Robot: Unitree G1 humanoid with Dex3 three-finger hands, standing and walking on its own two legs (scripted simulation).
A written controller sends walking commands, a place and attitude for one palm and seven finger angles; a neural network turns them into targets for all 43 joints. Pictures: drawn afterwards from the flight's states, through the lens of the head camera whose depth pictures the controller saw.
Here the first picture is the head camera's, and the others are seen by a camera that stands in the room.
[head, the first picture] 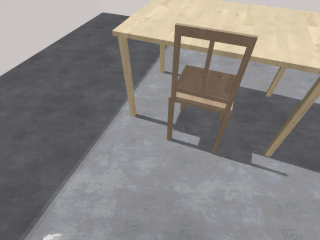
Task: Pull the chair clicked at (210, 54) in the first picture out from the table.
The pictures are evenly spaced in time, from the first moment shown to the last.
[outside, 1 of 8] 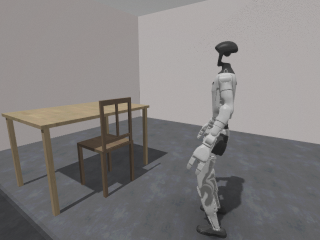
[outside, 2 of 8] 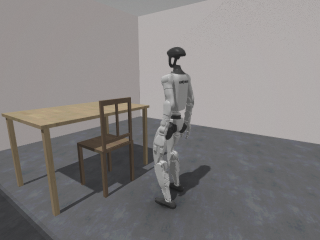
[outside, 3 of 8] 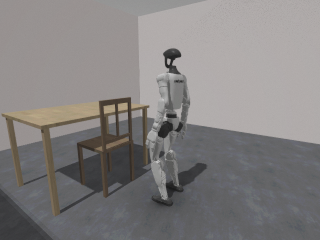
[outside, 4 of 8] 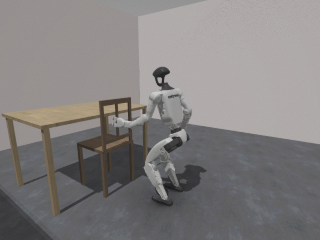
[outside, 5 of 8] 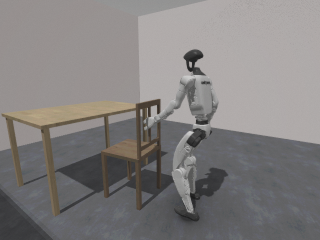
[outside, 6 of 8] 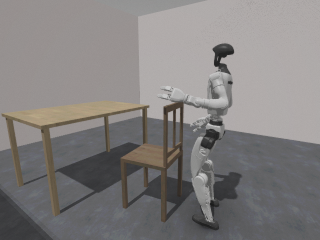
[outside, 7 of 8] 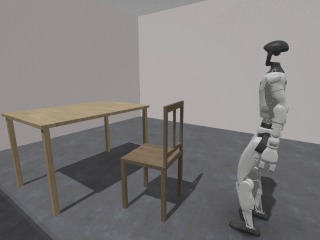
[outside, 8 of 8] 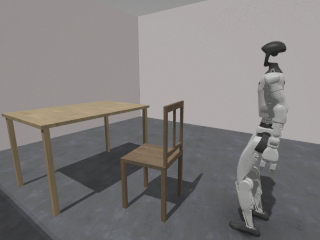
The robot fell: no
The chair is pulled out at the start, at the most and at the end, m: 0.00 0.58 0.58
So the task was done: yes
